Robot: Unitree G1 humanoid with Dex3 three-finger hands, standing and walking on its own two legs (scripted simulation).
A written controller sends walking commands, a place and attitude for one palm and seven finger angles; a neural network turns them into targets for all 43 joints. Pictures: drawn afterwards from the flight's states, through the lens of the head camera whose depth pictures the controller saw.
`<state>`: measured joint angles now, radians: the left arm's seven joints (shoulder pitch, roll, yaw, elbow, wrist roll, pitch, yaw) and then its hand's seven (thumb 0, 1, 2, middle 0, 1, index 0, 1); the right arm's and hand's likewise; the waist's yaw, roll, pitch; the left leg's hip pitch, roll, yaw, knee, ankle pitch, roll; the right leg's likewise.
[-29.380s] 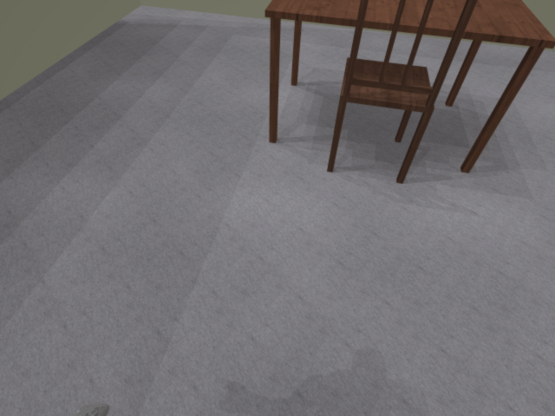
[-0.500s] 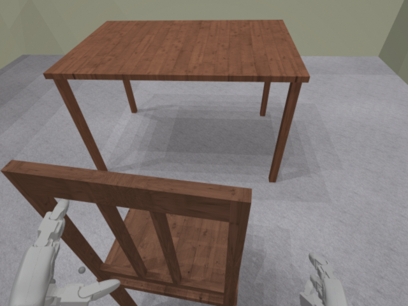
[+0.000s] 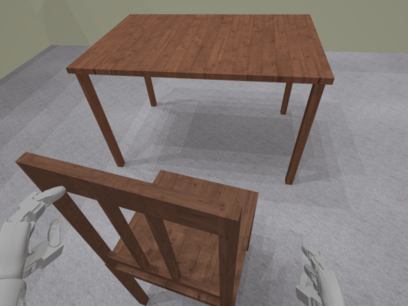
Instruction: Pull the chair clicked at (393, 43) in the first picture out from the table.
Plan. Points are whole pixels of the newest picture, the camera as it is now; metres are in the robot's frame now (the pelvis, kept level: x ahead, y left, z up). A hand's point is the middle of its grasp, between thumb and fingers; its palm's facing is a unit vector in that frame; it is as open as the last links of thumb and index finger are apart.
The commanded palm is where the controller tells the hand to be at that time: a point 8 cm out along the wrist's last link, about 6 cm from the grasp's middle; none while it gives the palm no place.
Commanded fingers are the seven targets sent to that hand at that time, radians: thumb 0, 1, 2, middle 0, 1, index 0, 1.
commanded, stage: draw the hand back to the body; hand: left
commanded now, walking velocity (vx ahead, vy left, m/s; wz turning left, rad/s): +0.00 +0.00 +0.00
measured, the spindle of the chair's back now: (128, 238) +0.25 +0.23 -0.05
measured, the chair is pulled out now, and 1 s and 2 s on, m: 0.62 0.61 0.61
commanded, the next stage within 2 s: step back with the hand held close in 0.24 s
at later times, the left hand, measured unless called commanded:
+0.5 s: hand (55, 216) +0.18 +0.26 +0.16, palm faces +0.48 -0.76 -0.44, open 7.4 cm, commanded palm +0.13 +0.29 +0.18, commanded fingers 0.00 0.90 0.90 -0.20 -0.30 -0.20 -0.30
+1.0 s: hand (11, 250) +0.12 +0.28 +0.16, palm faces +0.41 -0.77 -0.49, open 7.4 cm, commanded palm +0.07 +0.32 +0.18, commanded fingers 0.00 0.90 0.90 -0.20 -0.30 -0.20 -0.30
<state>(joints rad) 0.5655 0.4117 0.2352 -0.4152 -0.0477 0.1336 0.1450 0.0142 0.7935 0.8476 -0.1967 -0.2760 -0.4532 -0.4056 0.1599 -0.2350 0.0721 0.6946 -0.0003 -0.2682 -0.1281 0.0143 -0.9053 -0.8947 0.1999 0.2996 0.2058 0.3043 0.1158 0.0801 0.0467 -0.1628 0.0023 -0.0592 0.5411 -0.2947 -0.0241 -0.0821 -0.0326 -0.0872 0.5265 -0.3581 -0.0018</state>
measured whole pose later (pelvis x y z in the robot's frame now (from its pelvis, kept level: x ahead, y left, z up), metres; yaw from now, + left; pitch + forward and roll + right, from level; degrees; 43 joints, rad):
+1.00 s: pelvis -0.08 +0.02 +0.00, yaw -1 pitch -1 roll -2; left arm 0.56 0.42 0.40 -0.50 -0.03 -0.15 0.16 0.02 0.89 0.90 -0.21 -0.30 -0.21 -0.30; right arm 0.22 -0.21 0.03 0.61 0.01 -0.11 -0.12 0.01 -0.91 -0.89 0.20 0.30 0.21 0.30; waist 0.02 0.03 0.02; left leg -0.36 0.01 -0.04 0.53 -0.16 0.00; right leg -0.28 -0.02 -0.07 0.50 -0.22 0.01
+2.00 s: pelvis -0.18 +0.00 +0.00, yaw -1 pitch +1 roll -2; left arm 0.53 0.48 0.44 -0.57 -0.04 -0.25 0.13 0.02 0.89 0.90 -0.21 -0.30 -0.21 -0.30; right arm 0.15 -0.18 0.01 0.65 -0.02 -0.16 -0.08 0.01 -0.90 -0.89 0.20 0.30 0.21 0.30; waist 0.03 0.00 0.04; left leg -0.49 0.03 -0.06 0.70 -0.29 -0.02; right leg -0.28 0.01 -0.05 0.53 -0.26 0.00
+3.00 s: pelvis -0.29 +0.03 +0.00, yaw +3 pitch -2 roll +0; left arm 0.51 0.42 0.41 -0.47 -0.02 -0.17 0.16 0.02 0.89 0.90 -0.21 -0.30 -0.21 -0.30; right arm 0.25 -0.20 0.00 0.65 0.00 -0.15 -0.10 0.01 -0.91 -0.89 0.20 0.30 0.20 0.30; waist -0.01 -0.05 -0.03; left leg -0.25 0.00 0.05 0.54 -0.26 0.01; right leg -0.25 -0.02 -0.04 0.58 -0.32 0.00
